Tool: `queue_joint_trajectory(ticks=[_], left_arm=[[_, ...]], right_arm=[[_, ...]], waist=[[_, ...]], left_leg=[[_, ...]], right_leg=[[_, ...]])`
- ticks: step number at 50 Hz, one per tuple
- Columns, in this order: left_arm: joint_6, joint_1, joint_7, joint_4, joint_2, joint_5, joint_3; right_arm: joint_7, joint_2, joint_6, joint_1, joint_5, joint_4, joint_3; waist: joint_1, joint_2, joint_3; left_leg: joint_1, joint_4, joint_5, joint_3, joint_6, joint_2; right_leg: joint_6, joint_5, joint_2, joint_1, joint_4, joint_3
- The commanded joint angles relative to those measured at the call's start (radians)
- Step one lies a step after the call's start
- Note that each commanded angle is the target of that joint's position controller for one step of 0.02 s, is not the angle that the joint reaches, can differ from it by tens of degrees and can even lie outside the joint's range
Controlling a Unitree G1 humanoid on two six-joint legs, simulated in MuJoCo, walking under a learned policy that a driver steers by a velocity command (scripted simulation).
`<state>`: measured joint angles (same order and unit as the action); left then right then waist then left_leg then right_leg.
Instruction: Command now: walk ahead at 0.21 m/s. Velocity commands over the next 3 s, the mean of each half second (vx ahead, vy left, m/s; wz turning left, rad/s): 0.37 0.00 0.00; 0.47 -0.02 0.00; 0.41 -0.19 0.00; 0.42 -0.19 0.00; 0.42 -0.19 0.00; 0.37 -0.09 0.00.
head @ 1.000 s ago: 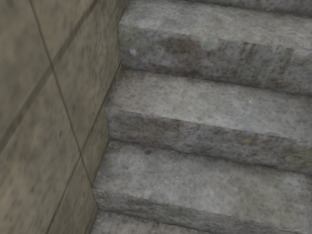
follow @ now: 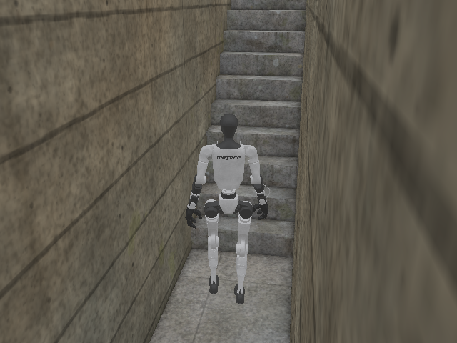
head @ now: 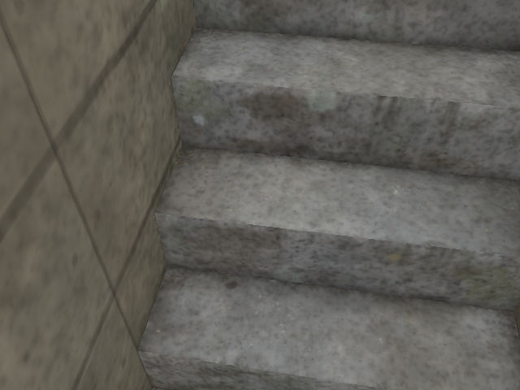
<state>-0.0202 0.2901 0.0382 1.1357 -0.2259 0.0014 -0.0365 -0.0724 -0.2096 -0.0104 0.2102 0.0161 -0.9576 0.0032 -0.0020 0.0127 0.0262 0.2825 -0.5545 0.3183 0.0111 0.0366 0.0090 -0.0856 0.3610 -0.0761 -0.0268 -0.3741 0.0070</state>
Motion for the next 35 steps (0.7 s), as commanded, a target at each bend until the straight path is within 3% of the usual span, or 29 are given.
queue_joint_trajectory(ticks=[1, 3, 4, 5, 6, 7, 8, 9, 10, 11, 13, 15, 17, 19, 20, 21, 22, 24, 25, 26, 27, 28, 29, 30, 31, 32, 33, 34, 35], left_arm=[[-0.014, -0.041, 0.012, -0.06, -0.184, 0.014, -0.043], [-0.025, 0.036, 0.005, -0.054, -0.185, 0.024, -0.057], [-0.024, 0.036, 0.002, -0.055, -0.185, 0.032, -0.058], [-0.029, 0.026, 0.001, -0.063, -0.156, 0.041, -0.051], [-0.036, 0.003, 0.001, -0.077, -0.153, 0.041, -0.049], [-0.046, -0.045, 0.003, -0.103, -0.149, 0.032, -0.046], [-0.072, -0.09, 0.006, -0.143, -0.138, 0.017, -0.041], [-0.092, -0.097, 0.007, -0.134, -0.101, 0.01, -0.029], [-0.101, -0.081, 0.003, -0.133, -0.082, 0.047, -0.029], [-0.1, -0.102, 0.0, -0.156, -0.076, 0.057, -0.027], [-0.076, -0.141, 0.004, -0.169, -0.065, 0.043, -0.033], [-0.05, -0.13, -0.004, -0.178, -0.035, 0.024, -0.032], [-0.045, -0.221, -0.008, -0.232, 0.0, 0.009, -0.016], [-0.059, -0.345, -0.014, -0.297, 0.033, 0.011, 0.009], [-0.062, -0.403, -0.02, -0.324, 0.045, 0.011, 0.02], [-0.045, -0.332, -0.023, -0.293, 0.052, 0.004, 0.026], [-0.036, -0.305, -0.024, -0.295, 0.018, 0.014, 0.016], [-0.025, -0.241, -0.022, -0.283, -0.017, -0.01, 0.002], [-0.029, -0.196, -0.024, -0.271, -0.041, -0.021, -0.013], [-0.042, -0.054, -0.033, -0.231, -0.061, -0.026, -0.031], [-0.046, 0.122, -0.03, -0.155, -0.104, -0.013, -0.06], [-0.039, 0.306, -0.021, -0.074, -0.144, -0.011, -0.075], [-0.041, 0.271, -0.013, -0.046, -0.213, -0.041, -0.065], [-0.06, 0.266, -0.017, -0.052, -0.238, -0.057, -0.061], [-0.054, 0.229, -0.011, -0.041, -0.232, -0.03, -0.077], [-0.043, 0.157, -0.016, -0.034, -0.146, 0.01, -0.06], [-0.031, 0.072, -0.029, -0.043, -0.072, 0.008, -0.038], [-0.023, 0.013, -0.038, -0.044, -0.042, 0.004, -0.025], [-0.017, 0.009, -0.04, -0.035, -0.039, 0.011, -0.019]], right_arm=[[-0.002, -0.099, 0.053, -0.109, -0.026, 0.083, -0.022], [-0.01, -0.112, 0.075, -0.063, -0.025, 0.065, -0.033], [-0.016, -0.102, 0.082, -0.05, -0.025, 0.067, -0.03], [-0.015, -0.102, 0.089, -0.029, -0.023, 0.058, -0.03], [-0.009, -0.118, 0.099, 0.036, -0.023, 0.038, -0.039], [0.002, -0.157, 0.114, 0.154, -0.024, 0.0, -0.061], [0.013, -0.254, 0.125, 0.328, -0.022, -0.038, -0.1], [0.018, -0.286, 0.118, 0.491, -0.028, -0.085, -0.116], [0.021, -0.239, 0.131, 0.465, -0.035, -0.113, -0.104], [0.023, -0.232, 0.136, 0.403, -0.04, -0.104, -0.101], [0.03, -0.148, 0.132, 0.311, -0.041, -0.095, -0.081], [0.029, -0.122, 0.116, 0.302, -0.037, -0.106, -0.073], [0.01, -0.149, 0.117, 0.28, -0.03, -0.103, -0.074], [-0.01, -0.18, 0.118, 0.209, -0.03, -0.061, -0.078], [-0.017, -0.217, 0.124, 0.217, -0.036, -0.053, -0.089], [-0.016, -0.255, 0.113, 0.29, -0.021, -0.068, -0.103], [-0.012, -0.254, 0.114, 0.281, -0.034, -0.063, -0.108], [-0.005, -0.231, 0.115, 0.246, -0.058, -0.049, -0.103], [-0.002, -0.225, 0.116, 0.241, -0.062, -0.044, -0.102], [0.003, -0.206, 0.118, 0.213, -0.053, -0.042, -0.09], [0.01, -0.209, 0.133, 0.156, -0.051, -0.025, -0.089], [0.017, -0.178, 0.156, 0.026, -0.027, 0.032, -0.075], [0.016, -0.024, 0.17, 0.062, -0.003, 0.066, -0.033], [0.016, 0.006, 0.183, 0.372, -0.049, -0.006, -0.031], [0.01, -0.08, 0.165, 0.41, -0.081, -0.008, -0.056], [0.006, -0.117, 0.143, 0.294, -0.093, 0.024, -0.065], [-0.004, -0.098, 0.114, 0.193, -0.088, 0.052, -0.06], [-0.008, -0.078, 0.082, 0.167, -0.08, 0.063, -0.057], [-0.013, -0.059, 0.061, 0.134, -0.061, 0.08, -0.047]], waist=[[0.005, -0.149, -0.194], [-0.016, -0.09, -0.223], [-0.004, -0.106, -0.225], [0.0, -0.124, -0.232], [0.033, -0.091, -0.188], [0.084, -0.014, -0.108], [0.14, 0.159, 0.019], [0.181, 0.293, 0.082], [0.111, 0.156, 0.027], [0.072, 0.08, -0.056], [0.03, -0.011, -0.148], [0.005, 0.012, -0.138], [0.009, 0.035, -0.142], [0.019, 0.078, -0.152], [0.035, 0.109, -0.146], [0.034, 0.199, -0.093], [0.007, 0.204, -0.099], [-0.063, 0.201, -0.066], [-0.092, 0.192, -0.011], [-0.166, 0.217, 0.088], [-0.246, 0.251, 0.134], [-0.344, 0.106, 0.101], [-0.233, -0.179, 0.072], [-0.099, -0.135, 0.257], [-0.057, -0.149, 0.236], [-0.058, -0.131, 0.082], [-0.041, -0.088, -0.029], [-0.003, -0.09, -0.125], [0.011, -0.128, -0.188]], left_leg=[[0.092, -0.133, 0.097, 0.023, -0.006, -0.023], [0.17, -0.148, 0.152, 0.048, -0.009, -0.041], [0.167, -0.097, 0.183, 0.069, 0.0, -0.041], [0.142, -0.052, 0.157, 0.074, 0.01, -0.033], [0.068, -0.018, 0.077, 0.069, 0.036, -0.018], [-0.111, 0.003, -0.133, 0.001, 0.079, -0.029], [-0.382, 0.082, -0.345, -0.271, 0.172, -0.16], [-0.573, 0.232, -0.529, -0.598, 0.3, -0.374], [-0.562, 0.227, -0.515, -0.619, 0.303, -0.432], [-0.527, 0.233, -0.509, -0.53, 0.281, -0.426], [-0.404, 0.294, -0.471, -0.32, 0.193, -0.348], [-0.342, 0.334, -0.436, -0.194, 0.138, -0.275], [-0.245, 0.354, -0.544, -0.087, 0.116, -0.229], [-0.09, 0.373, -0.616, 0.001, 0.093, -0.169], [-0.043, 0.424, -0.598, 0.002, 0.097, -0.172], [-0.055, 0.426, -0.584, -0.017, 0.132, -0.203], [-0.088, 0.39, -0.603, -0.014, 0.125, -0.214], [-0.224, 0.233, -0.965, -0.013, 0.11, -0.276], [-0.256, 0.105, -1.148, 0.007, 0.095, -0.264], [-0.224, -0.055, -1.227, 0.015, 0.073, -0.242], [-0.114, -0.222, -1.132, 0.021, 0.035, -0.196], [0.17, -0.587, -0.54, -0.007, -0.017, -0.1], [0.438, -1.074, 0.274, -0.06, -0.055, 0.02], [0.442, -1.239, 0.208, -0.279, -0.05, 0.031], [0.488, -1.307, 0.175, -0.171, -0.071, -0.011], [0.579, -1.331, 0.177, -0.087, -0.068, -0.073], [0.609, -1.363, 0.156, -0.083, -0.057, -0.105], [0.609, -1.362, 0.153, -0.073, -0.055, -0.118], [0.639, -1.411, 0.147, -0.055, -0.054, -0.111]], right_leg=[[-0.085, 0.314, 0.244, -0.224, 0.206, 0.265], [-0.112, 0.146, 0.281, -0.159, 0.166, 0.287], [-0.119, 0.058, 0.278, -0.139, 0.14, 0.277], [-0.124, -0.117, 0.259, -0.129, 0.091, 0.264], [-0.109, -0.353, 0.218, -0.128, 0.009, 0.197], [-0.064, -0.615, 0.124, -0.198, -0.18, 0.082], [0.024, -0.659, 0.009, -0.393, -0.498, 0.013], [0.092, 0.111, -0.08, -0.6, -0.843, 0.04], [0.091, 0.251, -0.039, -0.74, -1.034, 0.168], [0.071, 0.189, -0.007, -0.837, -1.114, 0.162], [0.053, 0.02, 0.064, -0.882, -1.047, 0.138], [0.066, -0.114, 0.111, -0.837, -0.955, 0.075], [0.094, -0.253, 0.121, -0.786, -0.755, 0.034], [0.115, -0.395, 0.113, -0.608, -0.445, -0.024], [0.116, -0.438, 0.092, -0.504, -0.354, -0.056], [0.129, -0.34, 0.048, -0.404, -0.432, -0.109], [0.114, -0.312, 0.068, -0.394, -0.413, -0.067], [0.042, -0.161, 0.058, -0.433, -0.461, -0.077], [0.012, -0.154, 0.031, -0.367, -0.438, -0.1], [-0.017, -0.254, 0.005, -0.177, -0.368, -0.103], [-0.043, -0.393, 0.022, 0.055, -0.218, -0.073], [-0.062, -0.57, 0.09, 0.288, -0.049, 0.022], [-0.124, -1.297, 0.318, 0.316, -0.145, 0.334], [-0.284, -1.404, 0.491, 0.342, -0.131, 0.559], [-0.36, -0.893, 0.496, 0.281, -0.03, 0.556], [-0.302, -0.306, 0.436, 0.138, 0.081, 0.524], [-0.235, 0.101, 0.391, -0.054, 0.151, 0.511], [-0.193, 0.253, 0.349, -0.224, 0.178, 0.47], [-0.182, 0.259, 0.316, -0.327, 0.187, 0.42]])
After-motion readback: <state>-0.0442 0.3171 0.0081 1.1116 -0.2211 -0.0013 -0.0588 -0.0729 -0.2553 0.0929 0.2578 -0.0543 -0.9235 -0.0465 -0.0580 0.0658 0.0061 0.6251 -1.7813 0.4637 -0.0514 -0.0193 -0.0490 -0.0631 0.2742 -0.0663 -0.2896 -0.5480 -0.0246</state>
